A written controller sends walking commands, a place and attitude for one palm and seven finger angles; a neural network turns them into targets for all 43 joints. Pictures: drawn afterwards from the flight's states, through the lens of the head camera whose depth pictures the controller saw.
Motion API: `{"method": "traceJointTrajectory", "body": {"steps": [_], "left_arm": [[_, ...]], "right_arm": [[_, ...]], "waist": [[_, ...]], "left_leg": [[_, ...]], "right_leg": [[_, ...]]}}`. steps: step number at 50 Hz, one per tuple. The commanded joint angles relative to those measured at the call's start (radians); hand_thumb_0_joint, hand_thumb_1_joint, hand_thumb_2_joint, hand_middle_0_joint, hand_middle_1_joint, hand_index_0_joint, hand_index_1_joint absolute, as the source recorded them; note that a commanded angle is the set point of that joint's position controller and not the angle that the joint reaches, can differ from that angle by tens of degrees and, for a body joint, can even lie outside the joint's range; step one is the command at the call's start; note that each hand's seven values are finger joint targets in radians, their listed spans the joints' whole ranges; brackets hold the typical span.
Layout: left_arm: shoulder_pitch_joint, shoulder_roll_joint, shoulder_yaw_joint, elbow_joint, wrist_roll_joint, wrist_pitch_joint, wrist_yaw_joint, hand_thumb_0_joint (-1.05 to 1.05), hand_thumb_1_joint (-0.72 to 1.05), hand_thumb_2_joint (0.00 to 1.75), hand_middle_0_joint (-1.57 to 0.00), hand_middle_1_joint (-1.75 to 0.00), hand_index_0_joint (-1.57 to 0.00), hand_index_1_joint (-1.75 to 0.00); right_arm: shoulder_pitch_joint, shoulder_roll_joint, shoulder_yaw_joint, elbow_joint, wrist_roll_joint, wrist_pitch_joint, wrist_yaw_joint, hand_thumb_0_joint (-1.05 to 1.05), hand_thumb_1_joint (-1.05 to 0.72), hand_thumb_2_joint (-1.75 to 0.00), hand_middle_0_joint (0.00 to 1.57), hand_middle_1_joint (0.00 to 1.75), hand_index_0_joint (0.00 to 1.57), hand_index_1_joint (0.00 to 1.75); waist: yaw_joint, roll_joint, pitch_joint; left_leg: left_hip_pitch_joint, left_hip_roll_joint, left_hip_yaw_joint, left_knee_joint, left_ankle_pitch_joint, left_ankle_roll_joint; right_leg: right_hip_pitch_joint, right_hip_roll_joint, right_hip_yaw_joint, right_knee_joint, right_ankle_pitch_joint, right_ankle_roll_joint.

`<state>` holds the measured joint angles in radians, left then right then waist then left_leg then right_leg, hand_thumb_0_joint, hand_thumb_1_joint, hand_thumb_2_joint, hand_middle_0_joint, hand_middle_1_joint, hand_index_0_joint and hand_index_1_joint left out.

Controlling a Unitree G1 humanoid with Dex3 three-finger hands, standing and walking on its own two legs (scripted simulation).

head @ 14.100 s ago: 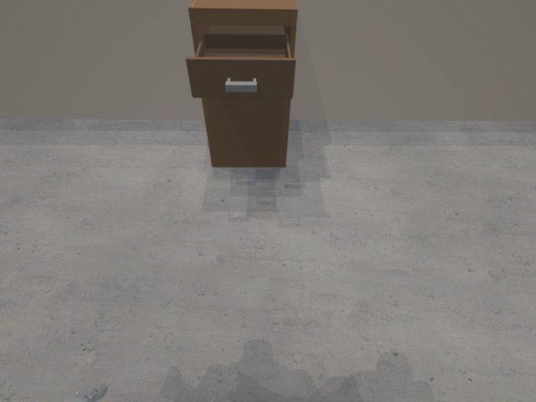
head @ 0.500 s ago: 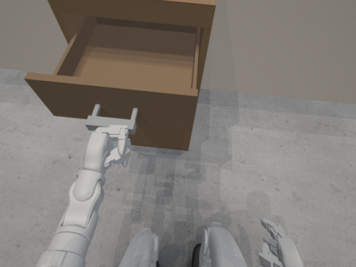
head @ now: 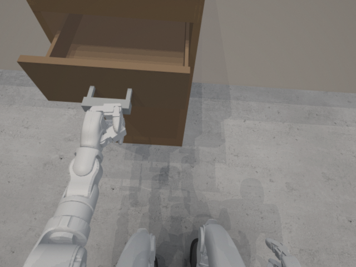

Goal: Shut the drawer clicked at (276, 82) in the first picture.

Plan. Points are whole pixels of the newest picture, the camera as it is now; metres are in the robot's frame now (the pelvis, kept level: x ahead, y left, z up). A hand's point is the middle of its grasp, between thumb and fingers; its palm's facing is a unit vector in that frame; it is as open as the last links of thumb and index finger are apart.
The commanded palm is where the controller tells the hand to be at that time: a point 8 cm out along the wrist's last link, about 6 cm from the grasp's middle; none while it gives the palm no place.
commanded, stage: push the drawer shut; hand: left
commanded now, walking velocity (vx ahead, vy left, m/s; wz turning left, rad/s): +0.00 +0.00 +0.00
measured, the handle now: (109, 98) +0.49 +0.16 +0.02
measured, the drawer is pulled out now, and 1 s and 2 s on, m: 0.17 0.03 0.00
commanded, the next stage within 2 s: pull the fist back off the drawer in 1.68 s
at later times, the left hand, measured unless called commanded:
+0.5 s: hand (127, 101) +0.48 +0.12 +0.02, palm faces -0.08 -1.00 -0.06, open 2.9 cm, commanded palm +0.48 +0.16 +0.03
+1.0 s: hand (131, 82) +0.54 +0.11 +0.02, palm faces -0.07 -1.00 -0.05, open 3.1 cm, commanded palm +0.54 +0.15 +0.03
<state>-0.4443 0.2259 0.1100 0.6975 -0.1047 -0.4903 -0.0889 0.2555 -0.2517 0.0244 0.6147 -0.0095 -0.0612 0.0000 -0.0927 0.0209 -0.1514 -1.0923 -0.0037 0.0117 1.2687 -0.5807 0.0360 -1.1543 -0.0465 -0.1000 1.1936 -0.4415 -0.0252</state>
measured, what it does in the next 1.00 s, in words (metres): stands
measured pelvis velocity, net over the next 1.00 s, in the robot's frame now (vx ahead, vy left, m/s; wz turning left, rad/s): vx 0.00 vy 0.00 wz -0.03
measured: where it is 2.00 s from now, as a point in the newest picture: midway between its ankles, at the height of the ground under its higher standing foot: outside the picture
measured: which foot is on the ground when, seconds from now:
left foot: down 0.00-1.00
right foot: down 0.00-1.00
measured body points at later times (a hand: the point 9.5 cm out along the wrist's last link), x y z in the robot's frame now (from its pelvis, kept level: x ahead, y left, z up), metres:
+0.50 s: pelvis +0.00 +0.00 -0.01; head +0.15 +0.01 +0.42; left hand +0.48 +0.17 +0.03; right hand +0.05 -0.26 -0.13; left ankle +0.01 +0.10 -0.63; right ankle +0.06 -0.11 -0.63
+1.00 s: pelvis +0.00 +0.00 -0.02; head +0.18 +0.01 +0.39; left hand +0.54 +0.16 +0.03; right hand +0.00 -0.26 -0.13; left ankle +0.01 +0.10 -0.63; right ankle +0.06 -0.11 -0.63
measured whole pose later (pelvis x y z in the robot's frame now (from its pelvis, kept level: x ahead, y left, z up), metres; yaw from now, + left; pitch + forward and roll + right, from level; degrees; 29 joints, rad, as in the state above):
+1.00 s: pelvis +0.00 +0.00 -0.02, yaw -2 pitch +30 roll -3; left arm -1.02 0.45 0.32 1.21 -0.01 -0.50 -0.11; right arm 0.33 -0.26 0.05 0.63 -0.06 0.03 0.03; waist -0.23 0.04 -0.12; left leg -1.27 0.02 0.00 1.34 -0.59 0.03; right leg -1.32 -0.02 -0.11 1.22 -0.42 -0.03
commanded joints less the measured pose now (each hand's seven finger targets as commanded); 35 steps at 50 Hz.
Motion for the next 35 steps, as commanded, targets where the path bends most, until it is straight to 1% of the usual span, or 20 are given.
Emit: {"method": "traceJointTrajectory", "body": {"steps": [1, 2, 3, 5, 6, 7, 9, 11, 12, 14, 15, 17, 19, 21, 24, 26, 28, 30, 33, 35], "left_arm": [[-0.517, 0.135, 0.056, -0.154, -0.001, -0.065, 0.016, 0.0, 0.9, 0.9, -1.4, -1.6, -1.4, -1.6], [-0.556, 0.123, 0.049, -0.144, -0.004, -0.068, 0.015, 0.0, 0.9, 0.9, -1.4, -1.6, -1.4, -1.6], [-0.556, 0.141, 0.072, -0.125, -0.005, -0.068, 0.015, 0.0, 0.9, 0.9, -1.4, -1.6, -1.4, -1.6], [-0.586, 0.16, 0.079, -0.124, -0.004, -0.074, 0.01, 0.0, 0.9, 0.9, -1.4, -1.6, -1.4, -1.6], [-0.593, 0.177, 0.098, -0.113, 0.0, -0.075, 0.008, 0.0, 0.9, 0.9, -1.4, -1.6, -1.4, -1.6], [-0.606, 0.158, 0.084, -0.105, -0.002, -0.074, 0.005, 0.0, 0.9, 0.9, -1.4, -1.6, -1.4, -1.6], [-0.623, 0.149, 0.082, -0.075, -0.005, -0.071, 0.002, 0.0, 0.9, 0.9, -1.4, -1.6, -1.4, -1.6], [-0.642, 0.159, 0.088, -0.054, -0.001, -0.072, -0.005, 0.0, 0.9, 0.9, -1.4, -1.6, -1.4, -1.6], [-0.664, 0.155, 0.089, -0.03, -0.003, -0.069, -0.004, 0.0, 0.9, 0.9, -1.4, -1.6, -1.4, -1.6], [-0.699, 0.18, 0.113, 0.004, 0.0, -0.074, 0.001, 0.0, 0.9, 0.9, -1.4, -1.6, -1.4, -1.6], [-0.705, 0.212, 0.138, 0.028, 0.0, -0.077, 0.0, 0.0, 0.9, 0.9, -1.4, -1.6, -1.4, -1.6], [-0.759, 0.227, 0.147, 0.074, 0.009, -0.083, -0.003, 0.0, 0.9, 0.9, -1.4, -1.6, -1.4, -1.6], [-0.805, 0.222, 0.139, 0.091, 0.017, -0.094, -0.005, 0.0, 0.9, 0.9, -1.4, -1.6, -1.4, -1.6], [-0.828, 0.243, 0.154, 0.094, 0.022, -0.105, -0.009, 0.0, 0.9, 0.9, -1.4, -1.6, -1.4, -1.6], [-0.853, 0.247, 0.158, 0.134, 0.02, -0.101, -0.014, 0.0, 0.9, 0.9, -1.4, -1.6, -1.4, -1.6], [-0.886, 0.277, 0.172, 0.161, 0.028, -0.097, -0.017, 0.0, 0.9, 0.9, -1.4, -1.6, -1.4, -1.6], [-0.904, 0.281, 0.172, 0.16, 0.034, -0.098, -0.018, 0.0, 0.9, 0.9, -1.4, -1.6, -1.4, -1.6], [-0.938, 0.283, 0.173, 0.18, 0.035, -0.094, -0.015, 0.0, 0.9, 0.9, -1.4, -1.6, -1.4, -1.6], [-0.961, 0.329, 0.207, 0.203, 0.043, -0.092, -0.007, 0.0, 0.9, 0.9, -1.4, -1.6, -1.4, -1.6], [-0.997, 0.323, 0.196, 0.214, 0.047, -0.09, -0.008, 0.0, 0.9, 0.9, -1.4, -1.6, -1.4, -1.6]], "right_arm": [[0.079, -0.158, -0.057, -0.081, 0.004, -0.028, -0.01, 0.0, -0.9, -0.9, 0.2, 0.3, 0.2, 0.3], [0.08, -0.155, -0.058, -0.077, 0.002, -0.026, -0.01, 0.0, -0.9, -0.9, 0.2, 0.3, 0.2, 0.3], [0.087, -0.158, -0.059, -0.071, 0.001, -0.025, -0.01, 0.0, -0.9, -0.9, 0.2, 0.3, 0.2, 0.3], [0.096, -0.16, -0.057, -0.076, -0.002, -0.021, -0.009, 0.0, -0.9, -0.9, 0.2, 0.3, 0.2, 0.3], [0.102, -0.16, -0.058, -0.071, -0.004, -0.018, -0.007, 0.0, -0.9, -0.9, 0.2, 0.3, 0.2, 0.3], [0.103, -0.158, -0.059, -0.068, -0.003, -0.016, -0.007, 0.0, -0.9, -0.9, 0.2, 0.3, 0.2, 0.3], [0.111, -0.157, -0.059, -0.066, -0.004, -0.01, -0.004, 0.0, -0.9, -0.9, 0.2, 0.3, 0.2, 0.3], [0.124, -0.16, -0.06, -0.067, -0.005, -0.007, -0.001, 0.0, -0.9, -0.9, 0.2, 0.3, 0.2, 0.3], [0.124, -0.161, -0.059, -0.062, -0.005, -0.003, 0.0, 0.0, -0.9, -0.9, 0.2, 0.3, 0.2, 0.3], [0.134, -0.162, -0.058, -0.056, -0.008, 0.002, 0.0, 0.0, -0.9, -0.9, 0.2, 0.3, 0.2, 0.3], [0.142, -0.165, -0.055, -0.057, -0.01, 0.002, -0.002, 0.0, -0.9, -0.9, 0.2, 0.3, 0.2, 0.3], [0.144, -0.163, -0.052, -0.05, -0.011, 0.008, -0.001, 0.0, -0.9, -0.9, 0.2, 0.3, 0.2, 0.3], [0.149, -0.161, -0.053, -0.047, -0.013, 0.01, 0.001, 0.0, -0.9, -0.9, 0.2, 0.3, 0.2, 0.3], [0.165, -0.167, -0.054, -0.046, -0.02, 0.014, 0.005, 0.0, -0.9, -0.9, 0.2, 0.3, 0.2, 0.3], [0.179, -0.168, -0.054, -0.041, -0.022, 0.025, 0.009, 0.0, -0.9, -0.9, 0.2, 0.3, 0.2, 0.3], [0.192, -0.174, -0.051, -0.035, -0.024, 0.033, 0.009, 0.0, -0.9, -0.9, 0.2, 0.3, 0.2, 0.3], [0.197, -0.174, -0.051, -0.039, -0.027, 0.04, 0.012, 0.0, -0.9, -0.9, 0.2, 0.3, 0.2, 0.3], [0.205, -0.176, -0.05, -0.04, -0.031, 0.045, 0.015, 0.0, -0.9, -0.9, 0.2, 0.3, 0.2, 0.3], [0.215, -0.18, -0.049, -0.034, -0.033, 0.055, 0.015, 0.0, -0.9, -0.9, 0.2, 0.3, 0.2, 0.3], [0.224, -0.179, -0.045, -0.035, -0.036, 0.057, 0.018, 0.0, -0.9, -0.9, 0.2, 0.3, 0.2, 0.3]], "waist": [[-0.064, 0.04, -0.403], [-0.074, 0.046, -0.409], [-0.069, 0.042, -0.423], [-0.065, 0.084, -0.46], [-0.061, 0.081, -0.488], [-0.071, 0.082, -0.498], [-0.076, 0.056, -0.487], [-0.075, 0.09, -0.5], [-0.084, 0.071, -0.475], [-0.093, 0.032, -0.466], [-0.09, 0.023, -0.46], [-0.103, 0.011, -0.441], [-0.107, 0.055, -0.447], [-0.102, 0.098, -0.505], [-0.118, 0.075, -0.508], [-0.127, 0.082, -0.501], [-0.121, 0.111, -0.526], [-0.135, 0.108, -0.522], [-0.141, 0.094, -0.518], [-0.152, 0.106, -0.515]], "left_leg": [[0.176, -0.008, -0.072, -0.199, 0.219, -0.021], [0.175, -0.009, -0.068, -0.193, 0.223, -0.02], [0.173, -0.009, -0.069, -0.191, 0.228, -0.021], [0.191, -0.011, -0.069, -0.186, 0.258, -0.023], [0.206, -0.01, -0.07, -0.184, 0.279, -0.025], [0.217, -0.008, -0.069, -0.18, 0.301, -0.026], [0.2, -0.006, -0.069, -0.179, 0.301, -0.025], [0.226, -0.006, -0.074, -0.183, 0.313, -0.028], [0.209, -0.005, -0.072, -0.182, 0.3, -0.026], [0.166, -0.008, -0.066, -0.174, 0.278, -0.018], [0.145, -0.008, -0.068, -0.172, 0.276, -0.015], [0.105, -0.009, -0.059, -0.165, 0.237, -0.011], [0.11, -0.012, -0.057, -0.164, 0.223, -0.011], [0.164, -0.01, -0.067, -0.159, 0.268, -0.015], [0.155, -0.007, -0.065, -0.149, 0.292, -0.013], [0.151, -0.004, -0.073, -0.148, 0.295, -0.013], [0.157, -0.005, -0.073, -0.146, 0.304, -0.014], [0.152, -0.004, -0.076, -0.142, 0.291, -0.01], [0.125, -0.003, -0.072, -0.135, 0.282, -0.007], [0.12, -0.003, -0.074, -0.132, 0.277, -0.004]], "right_leg": [[0.274, 0.04, 0.073, -0.137, 0.092, -0.003], [0.273, 0.039, 0.075, -0.136, 0.099, -0.001], [0.279, 0.04, 0.075, -0.135, 0.101, -0.001], [0.282, 0.042, 0.075, -0.122, 0.125, -0.004], [0.291, 0.043, 0.076, -0.12, 0.14, -0.004], [0.287, 0.042, 0.075, -0.118, 0.16, -0.002], [0.297, 0.043, 0.076, -0.122, 0.166, 0.0], [0.28, 0.047, 0.07, -0.119, 0.166, -0.003], [0.274, 0.047, 0.07, -0.123, 0.159, -0.002], [0.296, 0.048, 0.079, -0.129, 0.156, 0.003], [0.302, 0.051, 0.079, -0.123, 0.158, 0.0], [0.302, 0.048, 0.087, -0.128, 0.134, 0.003], [0.287, 0.047, 0.092, -0.129, 0.118, 0.001], [0.267, 0.051, 0.084, -0.113, 0.141, -0.001], [0.274, 0.053, 0.086, -0.117, 0.169, 0.002], [0.259, 0.055, 0.081, -0.11, 0.167, 0.001], [0.266, 0.055, 0.085, -0.109, 0.173, -0.001], [0.248, 0.058, 0.082, -0.11, 0.157, -0.001], [0.261, 0.059, 0.089, -0.117, 0.156, 0.002], [0.25, 0.062, 0.089, -0.114, 0.153, 0.0]]}}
